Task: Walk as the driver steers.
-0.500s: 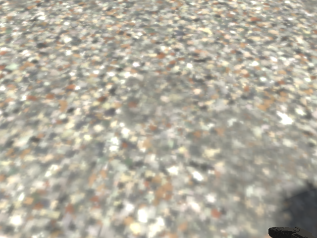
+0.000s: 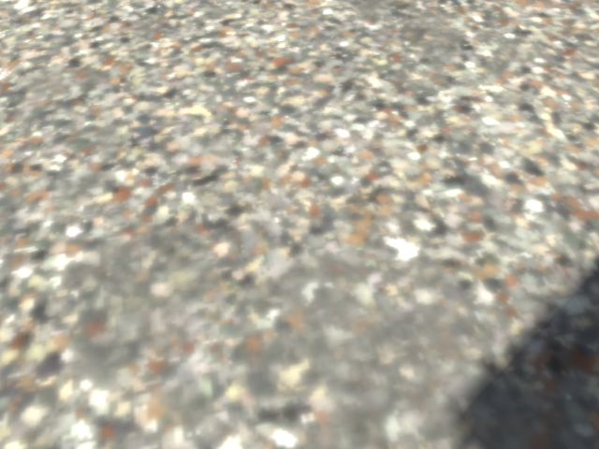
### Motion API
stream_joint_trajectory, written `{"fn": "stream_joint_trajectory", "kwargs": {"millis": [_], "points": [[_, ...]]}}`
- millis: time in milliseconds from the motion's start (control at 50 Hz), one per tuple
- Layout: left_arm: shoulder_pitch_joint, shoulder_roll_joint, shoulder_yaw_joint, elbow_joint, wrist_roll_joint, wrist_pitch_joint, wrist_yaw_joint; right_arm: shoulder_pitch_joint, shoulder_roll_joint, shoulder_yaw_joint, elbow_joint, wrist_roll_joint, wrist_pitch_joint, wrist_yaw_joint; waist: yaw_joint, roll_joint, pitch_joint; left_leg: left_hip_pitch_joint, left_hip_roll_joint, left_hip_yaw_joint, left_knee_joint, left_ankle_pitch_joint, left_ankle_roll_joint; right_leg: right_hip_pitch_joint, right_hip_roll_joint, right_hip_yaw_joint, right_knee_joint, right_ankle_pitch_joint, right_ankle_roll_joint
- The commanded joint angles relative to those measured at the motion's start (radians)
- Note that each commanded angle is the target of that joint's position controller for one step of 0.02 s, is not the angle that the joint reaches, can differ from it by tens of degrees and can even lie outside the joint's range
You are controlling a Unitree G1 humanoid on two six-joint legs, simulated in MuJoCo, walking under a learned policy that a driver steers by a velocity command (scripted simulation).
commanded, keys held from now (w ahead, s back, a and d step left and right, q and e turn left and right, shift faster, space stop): w+e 0.40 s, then q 0.60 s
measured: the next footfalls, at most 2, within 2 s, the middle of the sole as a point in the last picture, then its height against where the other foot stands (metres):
right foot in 0.08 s outside the picture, level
left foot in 0.56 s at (289, 421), level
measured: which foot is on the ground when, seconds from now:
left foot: down 0.00-0.10, up 0.12-0.54, down 0.56-1.00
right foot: up 0.00-0.06, down 0.08-0.58, up 0.60-0.98, down 1.00-1.00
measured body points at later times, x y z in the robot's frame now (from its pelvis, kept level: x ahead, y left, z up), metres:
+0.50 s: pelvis +0.28 -0.04 +0.01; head +0.31 -0.06 +0.45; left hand +0.40 +0.24 -0.10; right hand +0.44 -0.33 -0.08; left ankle +0.50 +0.06 -0.70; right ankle +0.17 -0.11 -0.73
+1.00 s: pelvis +0.42 -0.06 +0.00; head +0.45 -0.07 +0.45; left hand +0.60 +0.20 -0.09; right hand +0.52 -0.36 -0.11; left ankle +0.49 +0.04 -0.73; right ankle +0.45 -0.19 -0.74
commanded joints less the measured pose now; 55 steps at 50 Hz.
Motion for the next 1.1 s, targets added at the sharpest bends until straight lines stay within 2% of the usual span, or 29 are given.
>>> {"fn": "stream_joint_trajectory", "kwargs": {"millis": [20, 60, 80, 100, 120, 140, 160, 180, 200, 300, 420, 500, 540, 560, 580, 600, 620, 640, 660, 700, 760, 880, 960, 980, 1000, 1020, 1040, 1060, 1100], "points": [[-0.058, 0.088, 0.024, -0.106, -0.002, -0.009, -0.016, -0.013, -0.206, -0.048, -0.049, 0.015, 0.016, -0.010, 0.045, 0.101, 0.012, 0.040, 0.314, -0.054, 0.090, 0.884, 0.128, 0.027, 0.062, -0.073, -0.020, -0.118, -0.047], [0.138, 0.156, 0.065, -0.070, -0.008, -0.004, -0.011, -0.046, -0.224, -0.052, -0.063, 0.023, 0.031, -0.015, 0.166, 0.114, -0.101, -0.008, 0.285, -0.027, 0.379, 1.063, 0.095, 0.296, 0.144, -0.109, -0.063, -0.148, -0.103], [0.309, 0.225, 0.102, -0.024, -0.008, 0.002, 0.007, -0.050, -0.208, -0.044, -0.073, 0.017, 0.029, -0.017, 0.248, 0.063, -0.187, -0.187, 0.245, -0.020, 0.641, 0.880, 0.051, 0.586, 0.141, -0.034, -0.123, -0.104, -0.146], [0.336, 0.341, 0.126, -0.011, -0.012, 0.006, 0.024, 0.015, -0.067, -0.004, -0.124, -0.025, 0.009, -0.007, 0.161, -0.196, -0.243, -0.630, 0.082, -0.045, 1.003, 0.042, -0.013, 0.914, -0.110, 0.445, -0.164, -0.179, -0.290], [0.334, 0.316, 0.107, -0.054, 0.001, -0.013, 0.017, -0.019, -0.076, 0.008, -0.152, 0.000, -0.038, 0.008, 0.163, -0.158, -0.398, -0.817, -0.037, -0.305, 1.187, -0.285, -0.018, 1.041, -0.246, 0.879, -0.343, -0.313, -0.412], [0.313, 0.240, 0.084, -0.049, 0.009, -0.029, 0.011, -0.134, -0.139, -0.009, -0.181, 0.041, -0.068, 0.021, 0.198, -0.075, -0.293, -0.923, 0.023, -0.371, 1.191, -0.204, 0.009, 0.993, -0.223, 0.761, -0.385, -0.262, -0.349], [0.265, 0.204, 0.074, -0.052, 0.005, -0.040, 0.011, -0.155, -0.134, -0.005, -0.187, 0.044, -0.084, 0.022, 0.164, -0.032, -0.194, -0.917, 0.069, -0.367, 1.111, -0.115, 0.032, 0.861, -0.180, 0.614, -0.378, -0.190, -0.309], [0.189, 0.170, 0.064, -0.065, 0.003, -0.044, 0.012, -0.146, -0.134, -0.010, -0.170, 0.020, -0.087, 0.014, 0.114, 0.026, -0.129, -0.851, 0.108, -0.366, 1.015, -0.056, 0.029, 0.713, -0.135, 0.507, -0.381, -0.091, -0.274], [0.138, 0.137, 0.052, -0.082, 0.010, -0.047, 0.016, -0.129, -0.151, -0.020, -0.160, 0.003, -0.076, 0.011, 0.080, 0.016, -0.104, -0.774, 0.133, -0.370, 0.947, -0.016, 0.021, 0.609, -0.102, 0.435, -0.398, -0.001, -0.255], [0.168, 0.190, 0.062, -0.087, 0.008, -0.049, 0.048, -0.187, -0.100, -0.012, -0.193, -0.020, -0.030, 0.008, 0.064, 0.005, -0.053, -0.710, 0.114, -0.335, 0.692, 0.146, -0.054, 0.425, -0.044, 0.314, -0.452, 0.134, -0.245], [0.245, 0.188, 0.061, -0.059, 0.003, -0.033, 0.062, -0.356, -0.077, 0.006, -0.248, -0.003, -0.042, 0.028, 0.137, -0.061, -0.019, -0.601, 0.036, -0.320, 0.326, 0.455, -0.055, 0.389, 0.004, 0.274, -0.412, -0.002, -0.163], [0.281, 0.150, 0.047, -0.025, 0.018, -0.021, 0.073, -0.322, -0.105, -0.001, -0.239, -0.019, -0.063, 0.051, 0.135, -0.089, -0.053, -0.580, 0.027, -0.314, 0.256, 0.433, 0.011, 0.553, -0.047, 0.291, -0.263, 0.207, -0.121], [0.240, 0.148, 0.043, -0.032, 0.021, -0.018, 0.073, -0.210, -0.133, -0.013, -0.201, -0.028, -0.070, 0.052, 0.068, -0.087, -0.100, -0.443, 0.004, -0.277, 0.196, 0.466, 0.061, 0.580, -0.012, 0.259, -0.123, 0.388, -0.080], [0.247, 0.127, 0.034, -0.045, 0.033, -0.020, 0.074, -0.124, -0.177, -0.022, -0.185, -0.039, -0.075, 0.051, 0.039, -0.029, -0.193, -0.261, 0.085, -0.351, 0.237, 0.761, 0.104, 0.526, 0.047, 0.216, 0.045, 0.316, -0.039], [0.372, 0.089, 0.018, -0.043, 0.035, -0.027, 0.073, -0.050, -0.226, -0.026, -0.180, -0.058, -0.068, 0.050, 0.065, 0.157, -0.345, 0.067, 0.289, -0.614, 0.297, 1.045, 0.266, 0.282, 0.145, 0.161, 0.360, -0.059, 0.037], [0.457, 0.097, 0.013, -0.016, 0.035, -0.027, 0.066, -0.020, -0.163, -0.012, -0.151, -0.026, -0.049, 0.058, 0.075, 0.304, -0.440, 0.160, 0.397, -0.840, 0.236, 1.051, 0.378, 0.164, 0.187, 0.151, 0.547, -0.606, 0.090], [0.399, 0.171, 0.028, -0.026, 0.022, -0.019, 0.062, -0.060, -0.147, -0.005, -0.165, 0.009, -0.034, 0.063, 0.064, 0.210, -0.368, 0.088, 0.368, -0.856, 0.197, 0.780, 0.354, 0.095, 0.139, 0.182, 0.610, -0.613, 0.098], [0.286, 0.185, 0.033, -0.050, 0.014, -0.008, 0.066, -0.119, -0.144, -0.005, -0.186, 0.014, -0.018, 0.061, 0.049, 0.129, -0.259, -0.016, 0.324, -0.793, 0.169, 0.585, 0.313, 0.039, 0.117, 0.157, 0.632, -0.567, 0.106], [0.205, 0.186, 0.037, -0.073, 0.020, 0.004, 0.073, -0.160, -0.149, -0.004, -0.200, 0.007, -0.005, 0.057, 0.047, 0.074, -0.163, -0.143, 0.290, -0.738, 0.132, 0.496, 0.289, 0.009, 0.103, 0.131, 0.596, -0.530, 0.105], [0.180, 0.160, 0.039, -0.090, 0.028, 0.024, 0.090, -0.186, -0.168, -0.012, -0.208, -0.007, 0.013, 0.043, 0.078, 0.091, -0.110, -0.310, 0.229, -0.682, 0.081, 0.405, 0.251, 0.085, 0.080, 0.124, 0.463, -0.469, 0.095], [0.199, 0.110, 0.029, -0.086, 0.029, 0.025, 0.105, -0.178, -0.178, -0.025, -0.214, -0.010, 0.033, 0.025, 0.088, 0.162, -0.146, -0.355, 0.176, -0.628, 0.069, 0.421, 0.242, 0.170, 0.108, 0.098, 0.277, -0.429, 0.106], [0.114, 0.112, 0.026, -0.109, 0.024, 0.021, 0.099, -0.174, -0.188, -0.042, -0.232, 0.010, 0.073, -0.002, 0.062, 0.173, -0.154, -0.396, 0.147, -0.690, 0.055, 0.133, 0.215, 0.243, 0.134, 0.119, 0.074, -0.289, 0.116], [0.137, 0.118, 0.031, -0.106, 0.015, -0.008, 0.081, -0.178, -0.184, -0.042, -0.245, 0.018, 0.096, -0.011, 0.090, 0.186, -0.133, -0.391, 0.119, -0.743, 0.120, 0.158, 0.176, 0.358, 0.147, 0.105, -0.184, -0.196, 0.090], [0.157, 0.138, 0.038, -0.101, 0.016, -0.014, 0.078, -0.165, -0.168, -0.036, -0.247, 0.022, 0.101, -0.014, 0.100, 0.172, -0.133, -0.424, 0.087, -0.730, 0.160, 0.136, 0.142, 0.439, 0.112, 0.114, -0.277, -0.137, 0.070], [0.183, 0.200, 0.052, -0.107, 0.034, -0.013, 0.084, -0.134, -0.122, -0.022, -0.253, 0.017, 0.102, -0.014, 0.090, 0.063, -0.164, -0.513, 0.030, -0.660, 0.300, -0.020, 0.089, 0.546, -0.060, 0.244, -0.327, -0.122, 0.007], [0.145, 0.278, 0.069, -0.111, 0.068, 0.002, 0.084, -0.126, -0.095, -0.018, -0.287, 0.021, 0.093, -0.011, 0.045, -0.224, -0.114, -0.693, -0.128, -0.440, 0.499, -0.218, 0.032, 0.532, -0.244, 0.477, -0.380, 0.018, -0.136], [0.109, 0.228, 0.059, -0.135, 0.086, 0.000, 0.083, -0.106, -0.179, -0.041, -0.274, 0.005, 0.082, -0.008, 0.056, -0.210, -0.121, -0.704, -0.073, -0.420, 0.747, -0.282, -0.009, 0.482, -0.316, 0.528, -0.380, 0.109, -0.214], [0.062, 0.175, 0.042, -0.154, 0.073, -0.003, 0.086, -0.076, -0.216, -0.059, -0.251, 0.013, 0.085, -0.005, 0.039, -0.135, -0.113, -0.698, -0.054, -0.426, 0.854, -0.232, -0.025, 0.467, -0.271, 0.438, -0.358, 0.142, -0.196], [0.010, 0.144, 0.032, -0.160, 0.038, -0.003, 0.089, -0.043, -0.189, -0.060, -0.221, 0.011, 0.112, -0.014, 0.029, -0.086, -0.083, -0.729, -0.035, -0.402, 0.958, -0.129, -0.066, 0.482, -0.174, 0.281, -0.326, 0.148, -0.132]]}}
Velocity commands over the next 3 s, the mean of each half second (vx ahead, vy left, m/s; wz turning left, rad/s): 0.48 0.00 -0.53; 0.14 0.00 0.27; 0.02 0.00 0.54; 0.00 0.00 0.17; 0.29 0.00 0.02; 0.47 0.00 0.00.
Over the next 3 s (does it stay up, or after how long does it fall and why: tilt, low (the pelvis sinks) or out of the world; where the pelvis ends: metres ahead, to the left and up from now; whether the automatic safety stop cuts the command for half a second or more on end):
stays up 0.84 0.03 0.01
